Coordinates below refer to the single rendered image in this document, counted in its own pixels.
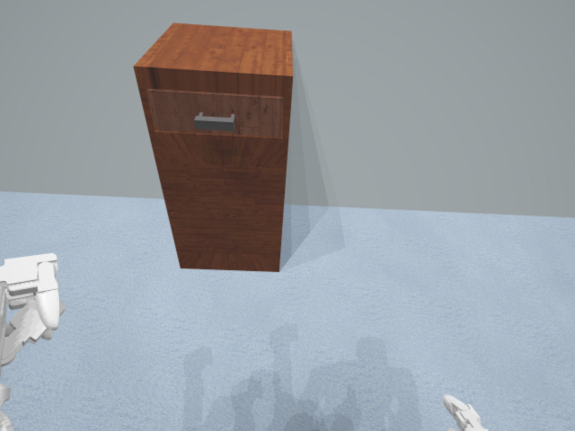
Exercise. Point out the drawer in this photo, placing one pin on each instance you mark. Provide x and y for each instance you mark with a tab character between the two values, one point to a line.
255	115

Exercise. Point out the handle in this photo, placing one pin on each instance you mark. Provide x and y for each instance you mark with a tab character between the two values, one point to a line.
214	123

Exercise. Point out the robot right hand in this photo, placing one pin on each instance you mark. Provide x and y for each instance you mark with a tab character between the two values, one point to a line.
466	417

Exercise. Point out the robot left hand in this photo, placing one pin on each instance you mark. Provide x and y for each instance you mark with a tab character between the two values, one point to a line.
28	283

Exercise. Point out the cabinet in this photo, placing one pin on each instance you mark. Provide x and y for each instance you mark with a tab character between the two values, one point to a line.
224	194

